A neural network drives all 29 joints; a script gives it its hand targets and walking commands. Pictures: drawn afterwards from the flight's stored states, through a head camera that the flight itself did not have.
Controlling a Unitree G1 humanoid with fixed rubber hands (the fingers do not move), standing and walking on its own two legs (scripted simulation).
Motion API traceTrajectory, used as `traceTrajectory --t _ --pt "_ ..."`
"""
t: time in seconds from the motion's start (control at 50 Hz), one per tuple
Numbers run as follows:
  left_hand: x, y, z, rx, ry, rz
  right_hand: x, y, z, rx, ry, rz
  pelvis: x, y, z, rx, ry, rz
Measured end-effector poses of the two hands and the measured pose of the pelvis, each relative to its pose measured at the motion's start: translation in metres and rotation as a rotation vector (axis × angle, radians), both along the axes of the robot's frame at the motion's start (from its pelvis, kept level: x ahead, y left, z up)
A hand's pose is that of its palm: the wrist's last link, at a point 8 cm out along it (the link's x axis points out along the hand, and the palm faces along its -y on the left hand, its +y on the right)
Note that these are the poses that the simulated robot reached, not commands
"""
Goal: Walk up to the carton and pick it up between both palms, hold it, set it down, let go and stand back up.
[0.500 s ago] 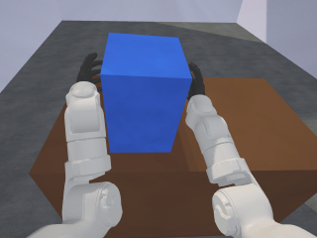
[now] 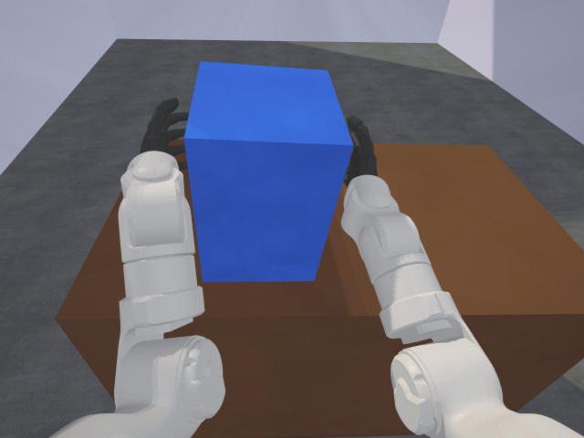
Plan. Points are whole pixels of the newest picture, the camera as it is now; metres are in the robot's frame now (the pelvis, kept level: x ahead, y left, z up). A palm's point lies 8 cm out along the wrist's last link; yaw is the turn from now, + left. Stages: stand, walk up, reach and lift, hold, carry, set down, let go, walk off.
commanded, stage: hold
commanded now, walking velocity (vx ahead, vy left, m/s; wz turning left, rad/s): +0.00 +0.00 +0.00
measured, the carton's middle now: (262, 181) +0.38 +0.01 +0.19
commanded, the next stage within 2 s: set down in 0.56 s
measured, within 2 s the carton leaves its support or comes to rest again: neither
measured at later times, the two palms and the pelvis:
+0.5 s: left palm (159, 160) +0.37 +0.13 +0.24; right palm (360, 175) +0.36 -0.12 +0.21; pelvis +0.00 +0.00 +0.00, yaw +0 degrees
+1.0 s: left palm (160, 162) +0.38 +0.13 +0.23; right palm (353, 174) +0.38 -0.12 +0.20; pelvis +0.00 +0.00 +0.00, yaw +0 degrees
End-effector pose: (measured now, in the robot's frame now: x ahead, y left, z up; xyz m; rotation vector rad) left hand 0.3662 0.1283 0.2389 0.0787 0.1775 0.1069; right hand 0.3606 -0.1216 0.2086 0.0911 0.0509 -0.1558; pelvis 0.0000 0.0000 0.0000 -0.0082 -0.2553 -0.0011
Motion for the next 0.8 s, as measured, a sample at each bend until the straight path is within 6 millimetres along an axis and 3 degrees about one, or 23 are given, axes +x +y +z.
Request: traceTrajectory --t 0.8 --pt "0.0009 0.0014 -0.0003 0.009 -0.039 -0.011 0.0005 0.0005 0.0049 -0.013 -0.041 -0.006 -0.0012 0.0008 0.0006 0.000 0.015 0.004"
